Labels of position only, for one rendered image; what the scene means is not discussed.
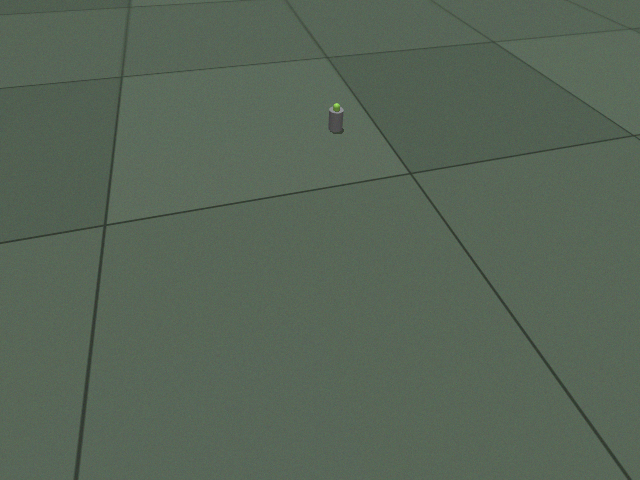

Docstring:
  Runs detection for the bottle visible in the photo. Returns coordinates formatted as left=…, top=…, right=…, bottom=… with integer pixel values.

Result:
left=328, top=103, right=344, bottom=132

